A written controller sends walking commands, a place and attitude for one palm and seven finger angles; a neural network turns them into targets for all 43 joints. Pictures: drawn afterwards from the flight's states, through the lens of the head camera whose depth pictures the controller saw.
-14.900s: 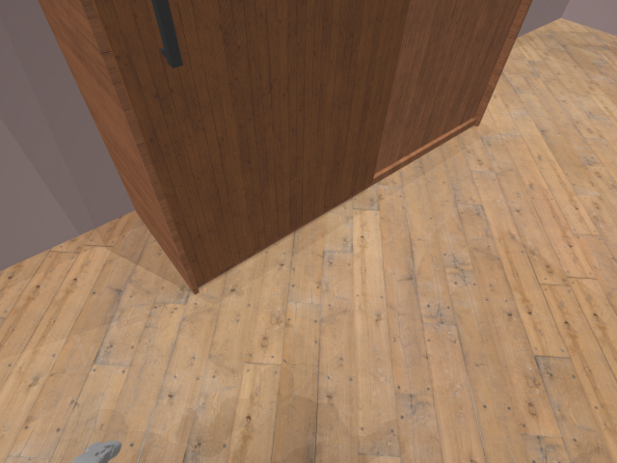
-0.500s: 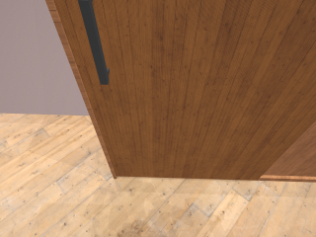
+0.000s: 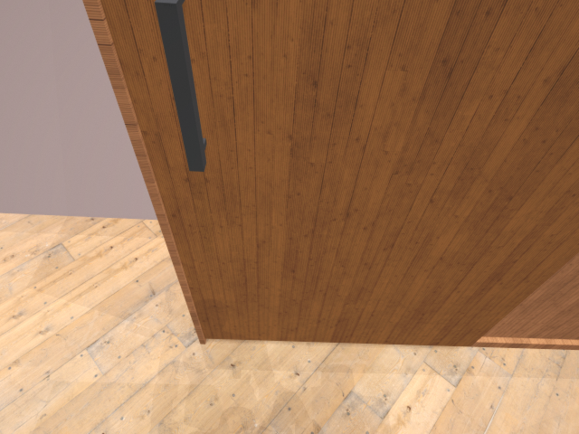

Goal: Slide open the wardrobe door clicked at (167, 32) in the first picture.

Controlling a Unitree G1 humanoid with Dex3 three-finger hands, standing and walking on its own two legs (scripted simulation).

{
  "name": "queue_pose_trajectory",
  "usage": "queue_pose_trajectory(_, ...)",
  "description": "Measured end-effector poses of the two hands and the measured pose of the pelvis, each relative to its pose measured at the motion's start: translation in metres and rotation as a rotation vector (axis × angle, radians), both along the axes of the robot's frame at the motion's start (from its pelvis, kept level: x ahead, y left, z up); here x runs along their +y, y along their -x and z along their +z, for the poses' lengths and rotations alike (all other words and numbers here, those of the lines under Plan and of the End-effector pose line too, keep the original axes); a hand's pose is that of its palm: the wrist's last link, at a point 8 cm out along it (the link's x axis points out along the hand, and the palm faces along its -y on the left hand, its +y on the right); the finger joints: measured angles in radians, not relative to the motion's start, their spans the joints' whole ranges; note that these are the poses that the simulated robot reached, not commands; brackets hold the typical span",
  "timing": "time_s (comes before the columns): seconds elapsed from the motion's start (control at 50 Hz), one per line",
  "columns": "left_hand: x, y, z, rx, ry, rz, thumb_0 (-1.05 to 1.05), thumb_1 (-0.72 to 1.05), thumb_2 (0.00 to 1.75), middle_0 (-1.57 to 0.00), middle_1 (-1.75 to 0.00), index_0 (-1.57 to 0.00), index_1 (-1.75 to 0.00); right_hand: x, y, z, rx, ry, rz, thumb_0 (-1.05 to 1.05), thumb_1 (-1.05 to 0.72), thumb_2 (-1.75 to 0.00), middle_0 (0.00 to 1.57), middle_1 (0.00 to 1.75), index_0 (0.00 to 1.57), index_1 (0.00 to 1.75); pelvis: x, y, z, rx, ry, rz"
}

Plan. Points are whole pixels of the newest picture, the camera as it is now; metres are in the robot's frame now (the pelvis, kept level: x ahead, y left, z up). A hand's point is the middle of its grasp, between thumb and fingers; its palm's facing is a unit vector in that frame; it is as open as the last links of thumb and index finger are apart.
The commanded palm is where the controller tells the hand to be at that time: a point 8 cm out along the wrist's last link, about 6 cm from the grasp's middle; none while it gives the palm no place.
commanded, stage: come to a stop and stand still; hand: left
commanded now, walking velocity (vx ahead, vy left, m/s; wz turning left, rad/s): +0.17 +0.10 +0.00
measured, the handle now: (189, 90) +0.49 +0.19 +0.22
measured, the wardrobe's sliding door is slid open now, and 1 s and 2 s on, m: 0.00 0.00 0.00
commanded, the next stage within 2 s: none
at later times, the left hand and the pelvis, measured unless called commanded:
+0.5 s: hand out of the picture +0.06 +0.20 -0.17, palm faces +0.06 -0.98 -0.21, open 7.3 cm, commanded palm none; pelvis +0.03 +0.02 +0.00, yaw +0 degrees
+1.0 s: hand out of the picture -0.02 +0.17 -0.17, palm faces +0.03 -0.99 -0.16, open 7.4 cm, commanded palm none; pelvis +0.00 +0.01 +0.01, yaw +0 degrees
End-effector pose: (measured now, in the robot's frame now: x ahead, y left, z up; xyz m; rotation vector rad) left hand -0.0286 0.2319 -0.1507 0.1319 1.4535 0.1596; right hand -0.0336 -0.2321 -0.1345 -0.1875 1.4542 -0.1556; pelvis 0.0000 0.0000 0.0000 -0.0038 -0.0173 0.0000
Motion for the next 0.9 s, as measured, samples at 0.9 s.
queue_pose_trajectory(0.9,-0.005,-0.018,0.012,-0.062,0.016,-0.008,0.01,0.91,0.9,-0.2,-0.3,-0.2,-0.29,0.019,-0.042,0.003,-0.098,-0.02,-0.022,0.0,-0.92,-0.9,0.2,0.3,0.2,0.3,0.012,0.001,0.011,-0.015,-0.005,0.001)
